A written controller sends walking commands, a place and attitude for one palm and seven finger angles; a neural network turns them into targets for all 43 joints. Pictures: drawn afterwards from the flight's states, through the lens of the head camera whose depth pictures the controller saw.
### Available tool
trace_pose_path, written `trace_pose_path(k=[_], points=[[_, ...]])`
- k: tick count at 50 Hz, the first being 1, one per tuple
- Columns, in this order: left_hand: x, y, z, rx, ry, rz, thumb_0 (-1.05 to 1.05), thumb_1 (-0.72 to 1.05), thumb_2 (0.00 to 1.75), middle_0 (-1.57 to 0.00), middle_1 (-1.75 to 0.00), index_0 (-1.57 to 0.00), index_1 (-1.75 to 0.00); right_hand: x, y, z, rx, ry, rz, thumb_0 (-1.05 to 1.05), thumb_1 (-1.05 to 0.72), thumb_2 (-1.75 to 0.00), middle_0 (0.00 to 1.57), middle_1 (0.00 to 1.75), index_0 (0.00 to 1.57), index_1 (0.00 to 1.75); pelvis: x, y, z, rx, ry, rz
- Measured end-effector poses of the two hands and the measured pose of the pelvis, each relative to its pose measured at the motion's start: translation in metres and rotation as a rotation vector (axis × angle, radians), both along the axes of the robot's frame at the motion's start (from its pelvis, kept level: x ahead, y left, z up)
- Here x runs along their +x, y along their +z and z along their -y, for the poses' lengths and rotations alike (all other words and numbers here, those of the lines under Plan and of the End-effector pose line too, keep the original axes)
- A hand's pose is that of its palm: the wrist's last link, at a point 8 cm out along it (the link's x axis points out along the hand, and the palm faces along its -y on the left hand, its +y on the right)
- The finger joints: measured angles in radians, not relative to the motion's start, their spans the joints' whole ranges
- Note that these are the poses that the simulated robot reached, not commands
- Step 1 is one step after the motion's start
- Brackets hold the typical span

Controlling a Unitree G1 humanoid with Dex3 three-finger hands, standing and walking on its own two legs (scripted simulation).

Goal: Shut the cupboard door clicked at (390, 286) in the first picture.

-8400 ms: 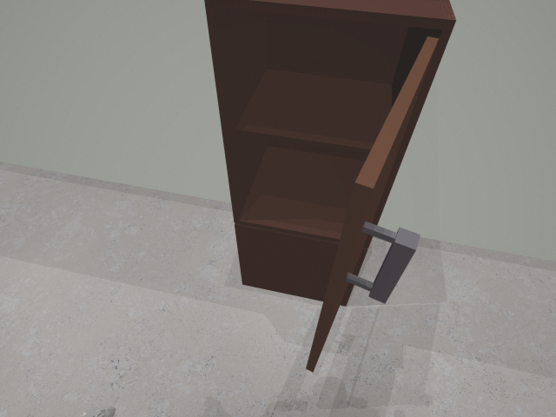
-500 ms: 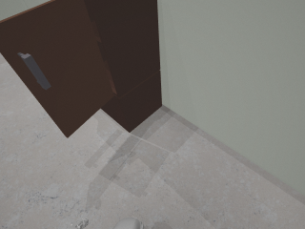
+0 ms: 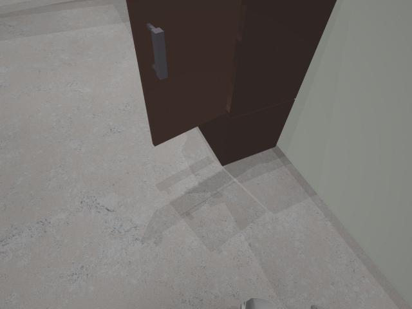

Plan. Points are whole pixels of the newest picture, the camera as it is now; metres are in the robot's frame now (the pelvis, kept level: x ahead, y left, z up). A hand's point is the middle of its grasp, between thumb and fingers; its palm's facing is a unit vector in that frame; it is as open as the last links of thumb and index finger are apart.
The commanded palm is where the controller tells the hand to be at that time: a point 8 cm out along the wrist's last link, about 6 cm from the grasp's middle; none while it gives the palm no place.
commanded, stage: turn to face it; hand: left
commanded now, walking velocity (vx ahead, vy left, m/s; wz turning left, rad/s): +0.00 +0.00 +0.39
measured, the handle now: (156, 51) +0.74 +0.20 +0.09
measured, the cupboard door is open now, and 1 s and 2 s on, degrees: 100 100 100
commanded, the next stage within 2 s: take the last steps up to it in 0.30 s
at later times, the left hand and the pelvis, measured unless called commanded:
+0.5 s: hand out of the picture -0.02 +0.14 -0.15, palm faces +0.24 -0.94 -0.25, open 7.4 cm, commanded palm none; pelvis -0.02 -0.05 +0.01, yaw +12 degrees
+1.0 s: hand out of the picture +0.06 +0.18 -0.17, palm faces +0.22 -0.96 -0.18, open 7.4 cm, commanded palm none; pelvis +0.06 -0.01 +0.00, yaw +12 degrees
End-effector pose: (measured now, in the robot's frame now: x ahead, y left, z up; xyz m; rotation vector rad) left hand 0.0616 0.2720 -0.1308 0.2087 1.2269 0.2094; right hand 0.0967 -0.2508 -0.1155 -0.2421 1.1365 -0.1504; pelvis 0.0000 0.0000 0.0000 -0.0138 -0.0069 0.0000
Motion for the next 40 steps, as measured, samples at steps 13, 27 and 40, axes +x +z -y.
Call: trace_pose_path(k=[13, 27, 40], points=[[-0.005, 0.017, 0.057, 0.036, 0.041, 0.134, 0.0, 0.91, 0.9, -0.2, -0.3, -0.2, -0.3, -0.016, -0.04, 0.025, 0.096, 0.036, -0.066, 0.0, -0.91, -0.9, 0.2, 0.3, 0.21, 0.3, -0.012, -0.01, 0.04, 0.026, 0.119, 0.011], [-0.114, 0.009, 0.084, -0.037, 0.233, -0.031, 0.0, 0.91, 0.89, -0.2, -0.3, -0.2, -0.3, -0.028, -0.023, 0.032, 0.047, 0.142, -0.188, 0.01, -0.91, -0.9, 0.19, 0.3, 0.2, 0.3, -0.02, 0.006, 0.044, 0.045, 0.217, 0.004], [-0.163, -0.014, 0.062, -0.157, 0.298, -0.241, 0.01, 0.91, 0.9, -0.2, -0.3, -0.2, -0.3, -0.032, -0.012, -0.029, 0.032, 0.148, -0.143, 0.0, -0.93, -0.9, 0.2, 0.3, 0.2, 0.3, 0.002, 0.006, 0.002, -0.001, 0.23, 0.019]])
